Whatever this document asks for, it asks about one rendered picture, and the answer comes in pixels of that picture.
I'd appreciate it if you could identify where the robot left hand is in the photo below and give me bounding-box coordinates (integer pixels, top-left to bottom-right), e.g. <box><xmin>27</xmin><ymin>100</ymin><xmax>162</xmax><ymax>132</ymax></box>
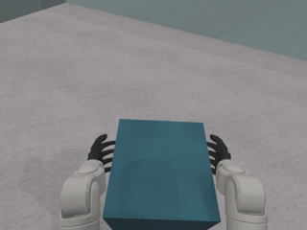
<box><xmin>87</xmin><ymin>134</ymin><xmax>116</xmax><ymax>173</ymax></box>

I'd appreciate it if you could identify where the robot right hand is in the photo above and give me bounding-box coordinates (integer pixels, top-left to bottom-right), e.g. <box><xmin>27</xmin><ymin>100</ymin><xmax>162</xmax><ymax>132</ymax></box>
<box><xmin>206</xmin><ymin>134</ymin><xmax>231</xmax><ymax>175</ymax></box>

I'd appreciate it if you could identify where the left robot forearm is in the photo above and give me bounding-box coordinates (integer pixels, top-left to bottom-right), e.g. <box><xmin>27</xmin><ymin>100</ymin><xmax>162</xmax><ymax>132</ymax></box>
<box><xmin>59</xmin><ymin>159</ymin><xmax>106</xmax><ymax>230</ymax></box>

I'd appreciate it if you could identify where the right robot forearm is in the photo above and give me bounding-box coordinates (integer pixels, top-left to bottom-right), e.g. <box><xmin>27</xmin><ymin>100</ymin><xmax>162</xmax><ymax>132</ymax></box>
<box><xmin>215</xmin><ymin>159</ymin><xmax>269</xmax><ymax>230</ymax></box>

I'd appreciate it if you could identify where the carton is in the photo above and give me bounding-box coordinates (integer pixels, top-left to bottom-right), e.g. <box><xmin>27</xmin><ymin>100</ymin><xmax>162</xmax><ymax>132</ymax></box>
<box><xmin>102</xmin><ymin>119</ymin><xmax>221</xmax><ymax>230</ymax></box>

